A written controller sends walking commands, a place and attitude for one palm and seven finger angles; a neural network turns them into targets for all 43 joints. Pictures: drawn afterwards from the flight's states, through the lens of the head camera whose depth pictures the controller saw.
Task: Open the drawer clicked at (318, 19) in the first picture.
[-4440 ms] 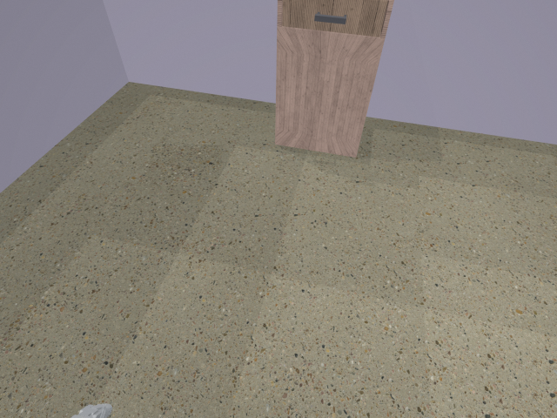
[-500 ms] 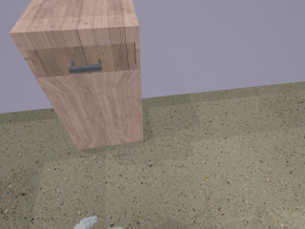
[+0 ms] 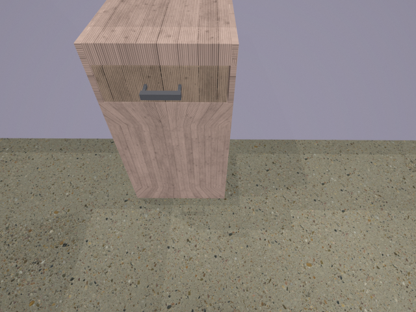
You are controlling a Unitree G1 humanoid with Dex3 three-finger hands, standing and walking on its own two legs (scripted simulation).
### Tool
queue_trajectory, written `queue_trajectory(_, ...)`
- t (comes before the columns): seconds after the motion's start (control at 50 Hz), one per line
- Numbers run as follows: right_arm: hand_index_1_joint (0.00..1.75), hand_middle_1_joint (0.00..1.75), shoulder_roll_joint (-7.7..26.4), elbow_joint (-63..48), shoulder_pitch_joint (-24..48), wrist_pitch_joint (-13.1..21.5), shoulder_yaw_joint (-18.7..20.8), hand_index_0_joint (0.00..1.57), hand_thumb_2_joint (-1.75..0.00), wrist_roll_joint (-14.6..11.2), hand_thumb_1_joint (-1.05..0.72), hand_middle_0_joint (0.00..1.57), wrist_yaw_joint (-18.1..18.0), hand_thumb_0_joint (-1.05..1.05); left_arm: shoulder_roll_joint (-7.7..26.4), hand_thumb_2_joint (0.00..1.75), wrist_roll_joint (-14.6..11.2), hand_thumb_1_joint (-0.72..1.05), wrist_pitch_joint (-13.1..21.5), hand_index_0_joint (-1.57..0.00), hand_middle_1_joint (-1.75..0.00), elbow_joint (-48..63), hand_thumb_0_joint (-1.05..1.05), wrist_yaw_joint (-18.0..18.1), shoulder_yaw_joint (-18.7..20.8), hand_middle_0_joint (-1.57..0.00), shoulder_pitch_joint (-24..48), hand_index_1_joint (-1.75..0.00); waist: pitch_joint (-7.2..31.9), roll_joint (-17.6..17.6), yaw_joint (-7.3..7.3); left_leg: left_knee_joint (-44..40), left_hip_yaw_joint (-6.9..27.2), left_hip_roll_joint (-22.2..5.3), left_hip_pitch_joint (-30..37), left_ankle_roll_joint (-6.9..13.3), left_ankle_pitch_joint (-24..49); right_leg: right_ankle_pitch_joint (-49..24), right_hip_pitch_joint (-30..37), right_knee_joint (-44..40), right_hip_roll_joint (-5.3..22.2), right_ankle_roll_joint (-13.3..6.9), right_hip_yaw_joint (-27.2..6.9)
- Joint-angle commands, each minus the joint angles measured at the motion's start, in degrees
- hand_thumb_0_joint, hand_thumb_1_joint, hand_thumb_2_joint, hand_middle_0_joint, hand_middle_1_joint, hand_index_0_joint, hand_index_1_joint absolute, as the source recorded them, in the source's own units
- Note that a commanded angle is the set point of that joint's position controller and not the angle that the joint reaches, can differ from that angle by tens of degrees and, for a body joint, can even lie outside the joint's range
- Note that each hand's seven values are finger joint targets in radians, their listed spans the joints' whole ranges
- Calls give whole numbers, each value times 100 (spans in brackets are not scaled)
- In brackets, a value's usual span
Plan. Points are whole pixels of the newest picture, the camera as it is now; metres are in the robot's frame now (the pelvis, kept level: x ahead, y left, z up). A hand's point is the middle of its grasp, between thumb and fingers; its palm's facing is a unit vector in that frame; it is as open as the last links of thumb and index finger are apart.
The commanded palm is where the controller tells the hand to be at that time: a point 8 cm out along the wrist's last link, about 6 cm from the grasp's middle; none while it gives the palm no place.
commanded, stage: take the last steps up to it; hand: left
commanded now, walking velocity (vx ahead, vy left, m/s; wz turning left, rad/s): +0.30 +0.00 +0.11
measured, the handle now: (161, 91) +0.76 +0.20 -0.02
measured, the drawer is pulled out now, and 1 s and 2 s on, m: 0.00 0.00 0.00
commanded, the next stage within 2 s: come to a stop and stand still in 0.78 s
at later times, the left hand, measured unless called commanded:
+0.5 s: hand out of the picture +0.01 +0.19 -0.18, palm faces +0.11 -0.99 -0.12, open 7.3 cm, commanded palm none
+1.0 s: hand (150, 236) +0.32 +0.17 -0.16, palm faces +0.08 -0.97 -0.23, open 7.1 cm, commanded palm none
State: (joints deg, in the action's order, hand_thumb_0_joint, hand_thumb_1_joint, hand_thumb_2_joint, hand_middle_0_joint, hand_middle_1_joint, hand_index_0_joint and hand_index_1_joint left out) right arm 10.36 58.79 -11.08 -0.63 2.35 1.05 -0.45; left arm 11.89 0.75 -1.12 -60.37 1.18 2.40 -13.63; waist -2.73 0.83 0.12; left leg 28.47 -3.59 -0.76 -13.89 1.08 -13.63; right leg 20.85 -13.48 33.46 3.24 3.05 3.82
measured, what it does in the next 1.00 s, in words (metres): walks ahead: right foot, then left foot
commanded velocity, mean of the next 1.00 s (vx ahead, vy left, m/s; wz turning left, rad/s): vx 0.16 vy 0.00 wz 0.00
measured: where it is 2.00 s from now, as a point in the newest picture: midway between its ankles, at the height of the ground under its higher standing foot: (217, 308)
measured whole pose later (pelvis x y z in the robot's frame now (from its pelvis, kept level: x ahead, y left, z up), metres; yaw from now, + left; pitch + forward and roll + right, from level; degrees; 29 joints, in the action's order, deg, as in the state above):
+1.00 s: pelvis +0.24 -0.01 +0.00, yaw +3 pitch -1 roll +0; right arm 9.4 62.3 -15.1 0.3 2.4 0.7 -0.8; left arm 8.5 1.0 2.7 -59.2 1.8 2.6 -9.5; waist -2.8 1.9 1.4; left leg 51.6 -3.3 -5.1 -23.2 -1.5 -21.3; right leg 12.3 -13.1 25.9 1.2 -3.4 9.4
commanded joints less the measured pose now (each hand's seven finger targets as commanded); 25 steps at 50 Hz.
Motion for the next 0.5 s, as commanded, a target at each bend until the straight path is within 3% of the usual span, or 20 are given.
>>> queue_trajectory(0.0,30,30,260,-420,40,51,72,20,-90,-48,-90,20,41,0,989,90,117,90,220,-20,-30,64,0,27,161,-20,-938,-30,-172,-1693,-338,1112,-59,37,-1753,-157,-1647,1396,1028,-2488,1779,-787,-2161)
queue_trajectory(0.02,30,30,550,-571,481,-2,140,20,-90,18,-90,20,81,0,1074,90,86,90,238,-20,-30,103,0,41,195,-20,-1144,-30,-426,-1723,-577,1992,268,-144,-1980,-110,-1769,2188,436,-2914,2115,-1103,-2740)
queue_trajectory(0.04,30,30,580,-579,585,-17,173,20,-90,38,-90,20,115,0,924,90,94,90,269,-20,-30,43,0,62,204,-20,-1086,-30,-702,-1774,-473,2582,339,-260,-2189,-79,-1504,2240,279,-3009,2034,-1150,-2746)
queue_trajectory(0.06,30,30,600,-471,456,0,192,20,-90,42,-90,20,140,0,728,90,95,90,309,-20,-30,53,0,60,153,-20,-938,-30,-832,-1265,-312,2875,382,-383,-2202,-66,-1170,1871,144,-2877,1904,-1108,-2345)
queue_trajectory(0.08,30,30,503,-343,261,10,206,20,-90,50,-90,20,176,0,605,90,104,90,343,-20,-30,88,0,46,118,-20,-754,-30,-753,-960,-145,2950,290,-424,-1996,-104,-822,1266,73,-2675,1640,-977,-1704)
queue_trajectory(0.1,30,30,405,-268,76,9,198,20,-90,49,-90,20,194,0,567,90,105,90,378,-20,-30,133,0,31,110,-20,-675,-30,-644,-899,-57,2903,163,-427,-1792,-155,-594,809,19,-2558,1463,-877,-1213)
queue_trajectory(0.14,30,30,278,-237,48,26,189,20,-90,26,-90,20,217,0,489,90,103,90,438,-20,-30,75,0,16,97,-20,-843,-30,-567,-900,-88,2525,-18,-426,-1603,-208,-396,345,102,-2547,1320,-840,-810)
queue_trajectory(0.2,30,30,175,-326,318,76,157,20,-90,19,-90,20,224,0,506,90,108,90,461,-20,-30,-111,0,2,105,-20,-1195,-30,-570,-968,-257,1763,-195,-417,-1493,-231,-452,116,306,-2502,1352,-956,-772)
queue_trajectory(0.24,30,30,130,-388,402,134,134,20,-90,0,-90,20,226,0,548,90,118,90,458,-20,-30,-203,0,-3,133,-20,-1257,-30,-498,-1029,-284,1308,-260,-401,-1294,-187,-572,-38,420,-2372,1416,-1013,-735)
queue_trajectory(0.28,30,30,95,-340,226,207,102,20,-90,0,-90,20,203,0,546,90,99,90,439,-20,-30,-251,0,-8,155,-20,-1252,-30,-339,-948,-212,662,-390,-309,-742,-167,-431,-256,383,-2046,1307,-954,-563)
queue_trajectory(0.32,30,30,196,-79,-363,291,104,20,-90,8,-90,20,140,0,455,90,41,90,400,-20,-30,-297,0,-20,150,-20,-1154,-30,-145,-549,48,-160,-637,-184,537,-175,9,-266,-158,-1463,1008,-746,-233)
queue_trajectory(0.34,30,30,498,89,-965,329,171,20,-90,8,-90,20,83,0,274,90,39,90,376,-20,-30,-241,0,-50,121,-20,-1105,-30,101,186,307,-442,-139,-480,1481,-46,-307,-122,-729,-570,716,-594,-14)
queue_trajectory(0.36,30,30,1006,265,-1625,356,300,20,-90,70,-90,20,14,0,-53,90,14,90,373,-20,-30,-72,0,-93,68,-20,-997,-30,275,1361,558,-978,1491,-1732,2142,414,-810,404,-1740,864,189,-333,538)
queue_trajectory(0.38,30,30,1314,347,-2125,320,357,20,-90,87,-90,20,-16,0,-104,90,56,90,390,-20,-30,179,0,-96,50,-20,-630,-30,277,1665,716,-1638,2566,-2459,2093,865,-1214,1311,-2340,2093,-87,-317,442)
queue_trajectory(0.4,30,30,1177,410,-2027,310,322,20,-90,91,-90,20,-71,0,-35,90,84,90,356,-20,-30,228,0,-74,81,-20,-271,-30,44,1524,731,-1839,2559,-2485,1669,943,-1454,1156,-2543,2951,109,-402,34)
queue_trajectory(0.42,30,30,908,310,-1645,318,260,20,-90,70,-90,20,-86,0,-11,90,72,90,358,-20,-30,211,0,-117,111,-20,-135,-30,-255,1130,567,-1852,2241,-2317,1241,955,-1336,678,-2649,3281,317,-437,-133)
queue_trajectory(0.44,30,30,649,208,-1296,363,187,20,-90,50,-90,20,-92,0,10,90,82,90,356,-20,-30,126,0,-164,125,-20,-144,-30,-378,697,383,-1890,1785,-2141,891,816,-960,283,-2478,3232,477,-397,-214)
queue_trajectory(0.46,30,30,493,178,-1128,410,145,20,-90,66,-90,20,-109,0,-90,90,101,90,331,-20,-30,57,0,-188,128,-20,-253,-30,-382,538,250,-1895,1328,-1946,654,698,-402,19,-2196,3090,513,-344,-203)
queue_trajectory(0.48,30,30,447,166,-1009,448,121,20,-90,56,-90,20,-127,0,-177,90,97,90,287,-20,-30,0,0,-193,117,-20,-435,-30,-299,616,109,-1861,960,-1807,646,682,127,-158,-2041,2927,502,-285,-151)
